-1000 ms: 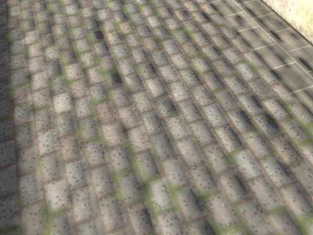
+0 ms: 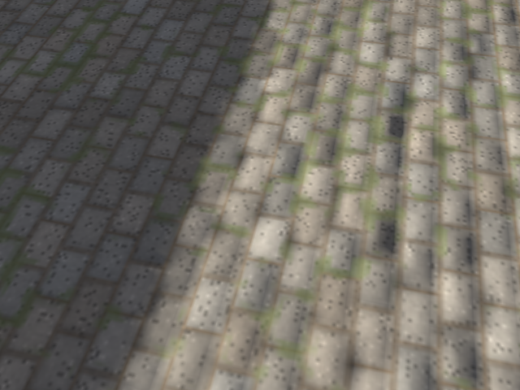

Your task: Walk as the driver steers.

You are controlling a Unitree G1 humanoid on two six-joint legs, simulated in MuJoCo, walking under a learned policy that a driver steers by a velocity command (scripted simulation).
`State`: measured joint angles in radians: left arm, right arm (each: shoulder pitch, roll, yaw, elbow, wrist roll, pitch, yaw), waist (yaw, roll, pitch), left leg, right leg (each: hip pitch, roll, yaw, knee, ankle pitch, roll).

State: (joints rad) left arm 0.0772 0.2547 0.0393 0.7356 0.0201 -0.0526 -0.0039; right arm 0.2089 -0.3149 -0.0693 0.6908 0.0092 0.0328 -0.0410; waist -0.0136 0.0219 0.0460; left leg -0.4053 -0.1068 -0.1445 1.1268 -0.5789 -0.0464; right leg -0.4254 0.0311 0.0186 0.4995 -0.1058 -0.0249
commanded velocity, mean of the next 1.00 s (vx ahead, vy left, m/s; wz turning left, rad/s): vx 0.03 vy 0.00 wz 0.07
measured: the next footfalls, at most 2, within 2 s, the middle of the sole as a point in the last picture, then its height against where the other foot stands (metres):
left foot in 0.20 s outside the picture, level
left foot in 1.62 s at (225, 362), level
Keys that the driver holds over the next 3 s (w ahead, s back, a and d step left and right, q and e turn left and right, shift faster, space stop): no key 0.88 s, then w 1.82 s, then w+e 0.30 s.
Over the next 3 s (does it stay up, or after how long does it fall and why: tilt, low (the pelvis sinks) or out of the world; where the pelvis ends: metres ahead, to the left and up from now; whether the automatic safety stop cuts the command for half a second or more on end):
stays up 1.12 0.05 0.02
